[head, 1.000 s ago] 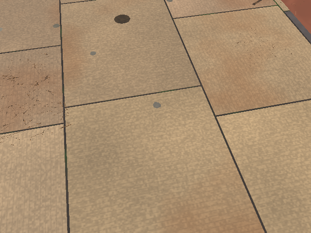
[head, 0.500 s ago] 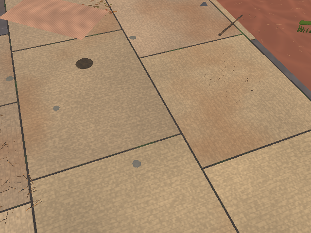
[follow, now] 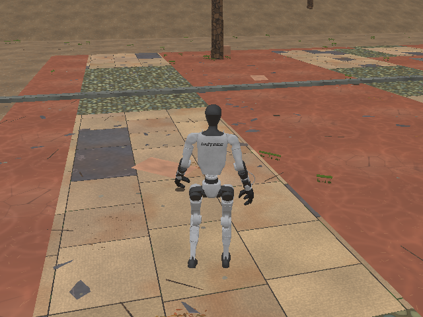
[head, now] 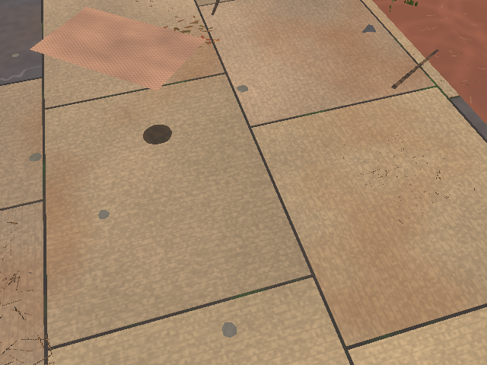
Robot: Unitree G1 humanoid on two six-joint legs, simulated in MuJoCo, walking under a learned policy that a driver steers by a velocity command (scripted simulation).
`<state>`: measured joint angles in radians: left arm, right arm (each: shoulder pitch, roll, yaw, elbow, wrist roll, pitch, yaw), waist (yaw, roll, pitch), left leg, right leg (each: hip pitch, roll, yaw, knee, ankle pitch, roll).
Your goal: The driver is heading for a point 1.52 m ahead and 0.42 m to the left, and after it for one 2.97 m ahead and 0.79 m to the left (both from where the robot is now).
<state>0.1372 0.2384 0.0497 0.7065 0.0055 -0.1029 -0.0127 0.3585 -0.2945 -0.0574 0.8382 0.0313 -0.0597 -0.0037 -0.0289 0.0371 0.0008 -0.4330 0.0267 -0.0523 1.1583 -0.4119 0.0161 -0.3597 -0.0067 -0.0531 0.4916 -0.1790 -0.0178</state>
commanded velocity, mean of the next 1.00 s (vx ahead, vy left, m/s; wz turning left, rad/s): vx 0.50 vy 0.00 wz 0.41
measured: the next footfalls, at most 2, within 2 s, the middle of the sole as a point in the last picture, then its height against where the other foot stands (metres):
left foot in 0.38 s outside the picture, level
right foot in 0.90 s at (223, 303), level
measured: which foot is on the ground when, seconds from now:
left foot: up 0.00-0.36, down 0.38-0.92, up 0.94-1.00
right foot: down 0.00-0.38, up 0.40-0.88, down 0.90-1.00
